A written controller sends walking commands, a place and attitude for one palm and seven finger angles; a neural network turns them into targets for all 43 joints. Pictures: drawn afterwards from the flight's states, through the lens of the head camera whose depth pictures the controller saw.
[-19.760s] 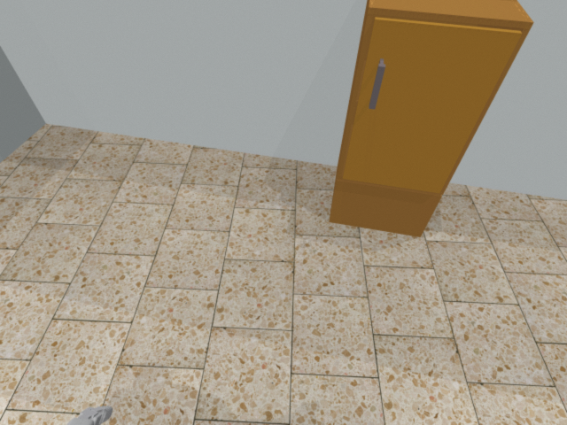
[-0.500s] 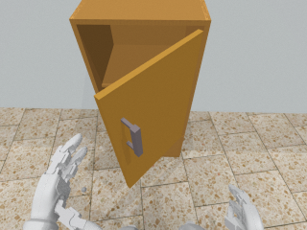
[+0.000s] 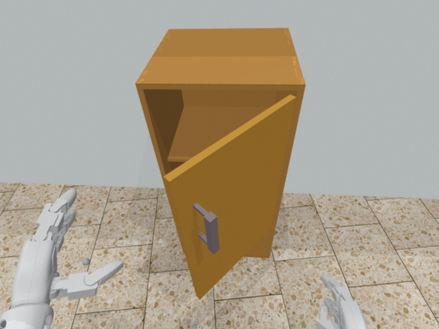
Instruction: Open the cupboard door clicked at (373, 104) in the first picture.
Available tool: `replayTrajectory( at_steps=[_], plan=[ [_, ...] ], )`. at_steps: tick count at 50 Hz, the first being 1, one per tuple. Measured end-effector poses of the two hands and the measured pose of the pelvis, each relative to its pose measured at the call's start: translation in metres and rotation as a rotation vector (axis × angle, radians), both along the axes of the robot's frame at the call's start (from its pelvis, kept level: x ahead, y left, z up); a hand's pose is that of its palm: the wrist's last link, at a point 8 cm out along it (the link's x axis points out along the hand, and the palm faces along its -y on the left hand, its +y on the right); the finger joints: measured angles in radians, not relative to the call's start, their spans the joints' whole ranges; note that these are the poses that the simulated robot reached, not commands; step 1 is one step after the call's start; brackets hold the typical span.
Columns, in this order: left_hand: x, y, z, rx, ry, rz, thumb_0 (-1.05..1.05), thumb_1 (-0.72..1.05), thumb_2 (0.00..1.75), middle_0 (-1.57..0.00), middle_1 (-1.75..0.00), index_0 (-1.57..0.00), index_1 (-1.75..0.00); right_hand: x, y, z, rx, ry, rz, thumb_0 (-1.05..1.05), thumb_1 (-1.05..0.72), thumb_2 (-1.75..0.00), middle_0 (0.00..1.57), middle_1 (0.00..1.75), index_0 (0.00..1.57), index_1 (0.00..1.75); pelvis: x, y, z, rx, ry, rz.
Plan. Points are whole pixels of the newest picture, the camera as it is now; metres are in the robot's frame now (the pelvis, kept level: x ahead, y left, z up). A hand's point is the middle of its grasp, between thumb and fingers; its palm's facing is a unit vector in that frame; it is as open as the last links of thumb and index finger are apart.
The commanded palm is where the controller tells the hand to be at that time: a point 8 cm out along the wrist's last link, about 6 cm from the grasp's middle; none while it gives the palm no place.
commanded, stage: draw the hand back to the body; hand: left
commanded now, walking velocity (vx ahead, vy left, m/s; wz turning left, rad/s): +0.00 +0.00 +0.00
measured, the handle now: (206, 228) +0.34 +0.08 -0.03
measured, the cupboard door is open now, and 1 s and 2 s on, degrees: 49 49 49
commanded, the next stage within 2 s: step back with the hand held close in 0.68 s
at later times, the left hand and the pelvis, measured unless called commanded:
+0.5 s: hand (51, 229) +0.20 +0.25 +0.17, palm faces +0.45 -0.80 -0.41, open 7.7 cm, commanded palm +0.14 +0.29 +0.18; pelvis +0.00 -0.01 +0.01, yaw -1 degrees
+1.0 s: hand (52, 226) +0.20 +0.25 +0.17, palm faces +0.39 -0.78 -0.48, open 7.4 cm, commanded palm +0.14 +0.29 +0.19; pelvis -0.01 -0.01 +0.01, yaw -2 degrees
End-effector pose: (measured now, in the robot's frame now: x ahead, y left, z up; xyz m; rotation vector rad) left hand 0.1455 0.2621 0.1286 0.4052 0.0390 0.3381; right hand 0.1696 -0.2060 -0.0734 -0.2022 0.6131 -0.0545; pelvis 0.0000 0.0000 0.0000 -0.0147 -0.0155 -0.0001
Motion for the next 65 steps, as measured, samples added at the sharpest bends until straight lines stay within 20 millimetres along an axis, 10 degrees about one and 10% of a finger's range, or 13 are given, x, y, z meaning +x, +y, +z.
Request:
replayTrajectory(
  at_steps=[24, 51, 65],
  plan=[
    [0.007, 0.027, 0.062, 0.107, -0.199, 0.070, 0.01, 0.83, 0.87, -0.20, -0.30, -0.21, -0.30, 0.003, -0.021, 0.009, -0.025, 0.041, -0.010, 0.01, -0.90, -0.90, 0.20, 0.30, 0.20, 0.30, 0.002, -0.007, 0.014, 0.001, -0.067, -0.021],
    [0.012, 0.024, 0.064, 0.186, -0.169, -0.020, 0.01, 0.89, 0.90, -0.21, -0.30, -0.21, -0.30, -0.015, -0.035, 0.011, -0.044, 0.083, -0.088, 0.01, -0.90, -0.90, 0.21, 0.30, 0.21, 0.30, -0.015, -0.004, 0.014, 0.000, 0.011, -0.030],
    [-0.033, 0.044, 0.059, 0.219, -0.187, -0.027, 0.01, 0.89, 0.90, -0.21, -0.31, -0.22, -0.30, -0.065, -0.031, 0.012, -0.082, 0.108, -0.145, 0.01, -0.90, -0.90, 0.20, 0.30, 0.20, 0.30, -0.056, 0.011, 0.007, 0.014, 0.010, -0.035]
  ],
)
